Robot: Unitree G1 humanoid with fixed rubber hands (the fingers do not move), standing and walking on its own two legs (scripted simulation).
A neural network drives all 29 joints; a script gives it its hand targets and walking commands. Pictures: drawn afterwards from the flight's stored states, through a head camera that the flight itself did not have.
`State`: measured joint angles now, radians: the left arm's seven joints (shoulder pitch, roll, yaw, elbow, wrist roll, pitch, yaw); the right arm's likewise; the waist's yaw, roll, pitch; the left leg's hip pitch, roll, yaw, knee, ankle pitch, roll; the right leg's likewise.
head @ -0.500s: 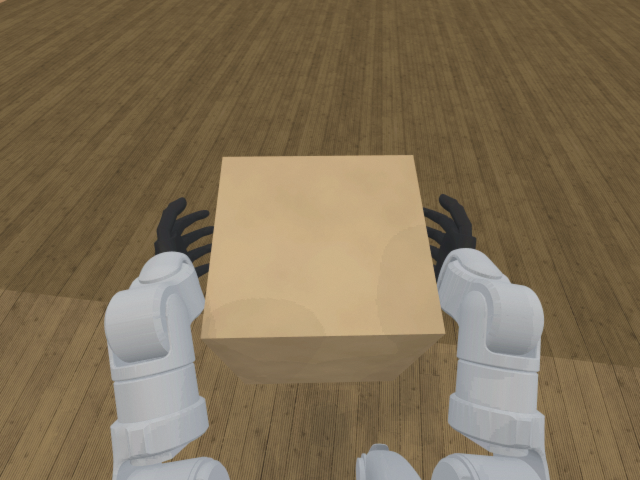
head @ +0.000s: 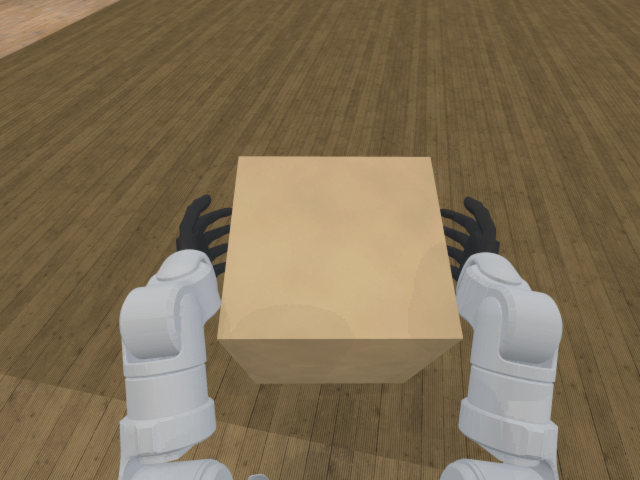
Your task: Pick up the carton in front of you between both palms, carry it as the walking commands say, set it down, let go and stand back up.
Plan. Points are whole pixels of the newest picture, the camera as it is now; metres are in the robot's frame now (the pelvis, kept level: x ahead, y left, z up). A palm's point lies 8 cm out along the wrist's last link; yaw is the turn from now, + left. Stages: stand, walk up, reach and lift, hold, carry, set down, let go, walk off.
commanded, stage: carry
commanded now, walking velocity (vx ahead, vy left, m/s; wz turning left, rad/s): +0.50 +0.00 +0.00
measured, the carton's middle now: (332, 284) +0.35 +0.01 +0.09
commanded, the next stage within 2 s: none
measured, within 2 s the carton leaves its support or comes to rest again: neither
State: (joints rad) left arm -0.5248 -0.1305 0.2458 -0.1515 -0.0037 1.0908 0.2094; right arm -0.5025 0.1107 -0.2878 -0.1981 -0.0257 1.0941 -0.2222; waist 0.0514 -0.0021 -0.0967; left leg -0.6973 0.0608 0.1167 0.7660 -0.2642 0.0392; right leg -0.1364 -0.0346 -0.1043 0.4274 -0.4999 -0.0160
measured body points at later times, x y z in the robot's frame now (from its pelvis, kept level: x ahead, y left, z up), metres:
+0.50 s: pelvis +0.33 +0.01 +0.02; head +0.33 +0.02 +0.47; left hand +0.68 +0.19 +0.17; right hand +0.68 -0.13 +0.17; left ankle +0.17 +0.10 -0.70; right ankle +0.49 -0.08 -0.67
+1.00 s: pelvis +0.67 +0.04 +0.04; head +0.66 +0.05 +0.49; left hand +1.01 +0.20 +0.19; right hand +1.02 -0.11 +0.19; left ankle +0.77 +0.12 -0.68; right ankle +0.51 -0.07 -0.65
